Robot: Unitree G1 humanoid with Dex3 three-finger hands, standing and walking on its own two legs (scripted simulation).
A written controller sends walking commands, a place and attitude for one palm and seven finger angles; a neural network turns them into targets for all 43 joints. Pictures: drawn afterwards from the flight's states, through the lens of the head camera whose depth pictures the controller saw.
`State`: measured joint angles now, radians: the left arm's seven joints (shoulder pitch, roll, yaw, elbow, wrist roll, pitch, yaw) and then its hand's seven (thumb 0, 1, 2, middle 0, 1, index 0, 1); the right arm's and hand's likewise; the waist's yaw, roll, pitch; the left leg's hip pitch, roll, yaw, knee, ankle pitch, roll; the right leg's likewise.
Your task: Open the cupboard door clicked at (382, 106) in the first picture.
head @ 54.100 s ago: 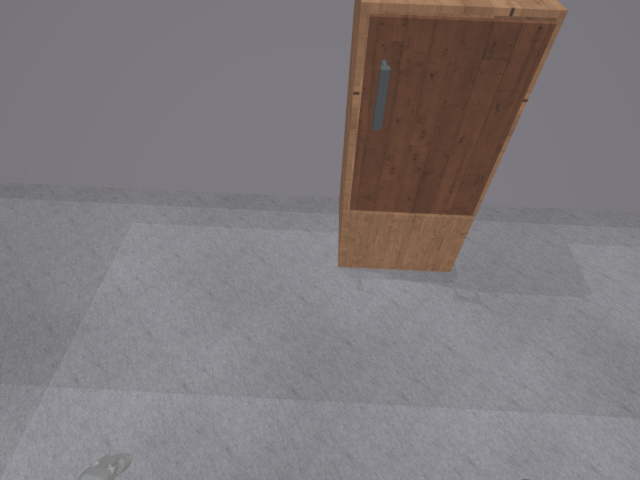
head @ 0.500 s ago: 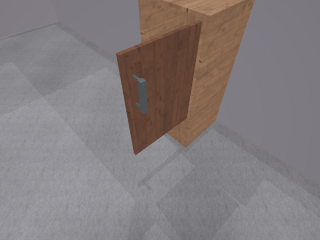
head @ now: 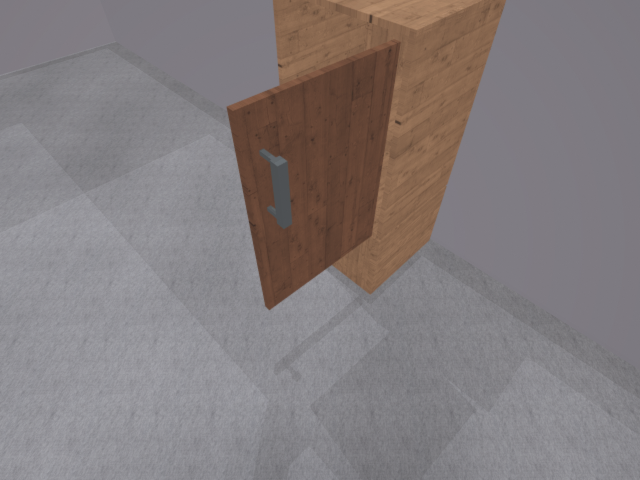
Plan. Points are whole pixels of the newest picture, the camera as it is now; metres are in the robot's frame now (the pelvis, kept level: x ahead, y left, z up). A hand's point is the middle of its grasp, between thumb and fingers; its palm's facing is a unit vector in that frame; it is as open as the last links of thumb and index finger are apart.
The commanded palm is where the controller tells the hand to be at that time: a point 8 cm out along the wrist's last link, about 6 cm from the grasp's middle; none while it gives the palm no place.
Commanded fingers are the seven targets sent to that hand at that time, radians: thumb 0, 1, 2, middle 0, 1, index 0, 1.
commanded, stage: look to check the result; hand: left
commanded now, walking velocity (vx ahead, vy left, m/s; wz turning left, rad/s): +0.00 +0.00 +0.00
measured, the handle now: (275, 189) +0.61 +0.12 -0.01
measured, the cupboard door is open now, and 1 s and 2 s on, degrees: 87 87 87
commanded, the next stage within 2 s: stand and wait in 0.02 s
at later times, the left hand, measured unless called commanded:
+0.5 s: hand out of the picture +0.02 +0.18 -0.17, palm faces +0.01 -0.97 -0.23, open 7.4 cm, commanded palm none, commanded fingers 0.00 0.90 0.90 -0.20 -0.30 -0.20 -0.30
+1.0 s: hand out of the picture +0.04 +0.19 -0.17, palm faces +0.01 -0.97 -0.25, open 7.4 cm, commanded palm none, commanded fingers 0.00 0.90 0.90 -0.20 -0.30 -0.20 -0.30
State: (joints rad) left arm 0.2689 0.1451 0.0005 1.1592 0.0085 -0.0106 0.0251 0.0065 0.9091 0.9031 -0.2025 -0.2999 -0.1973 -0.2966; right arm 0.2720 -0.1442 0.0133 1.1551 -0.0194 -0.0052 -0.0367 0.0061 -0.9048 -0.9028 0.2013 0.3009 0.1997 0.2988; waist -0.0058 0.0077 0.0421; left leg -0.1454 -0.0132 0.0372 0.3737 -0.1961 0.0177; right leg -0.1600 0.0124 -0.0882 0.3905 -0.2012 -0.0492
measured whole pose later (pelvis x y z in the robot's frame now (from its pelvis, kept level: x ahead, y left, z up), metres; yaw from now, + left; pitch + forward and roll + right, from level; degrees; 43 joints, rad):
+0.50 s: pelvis +0.01 -0.01 +0.00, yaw +0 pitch -2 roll +0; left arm 0.22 0.19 0.00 1.15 0.01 -0.02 0.02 0.01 0.91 0.90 -0.20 -0.30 -0.20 -0.30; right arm 0.23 -0.19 0.01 1.16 -0.02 -0.01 -0.03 0.01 -0.90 -0.90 0.20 0.30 0.20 0.30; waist -0.01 0.01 0.05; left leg -0.12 0.00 0.03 0.35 -0.19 0.01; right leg -0.13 0.02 -0.09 0.36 -0.20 -0.06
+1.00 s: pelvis +0.02 -0.01 +0.00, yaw +0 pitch -1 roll +0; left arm 0.21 0.21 0.00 1.15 0.01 -0.02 0.02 0.01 0.91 0.90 -0.20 -0.30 -0.20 -0.30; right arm 0.20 -0.22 0.01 1.15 -0.02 -0.01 -0.03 0.01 -0.90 -0.90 0.20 0.30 0.20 0.30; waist 0.00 0.01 0.05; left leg -0.10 0.01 0.03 0.33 -0.20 0.00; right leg -0.11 0.03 -0.10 0.33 -0.20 -0.07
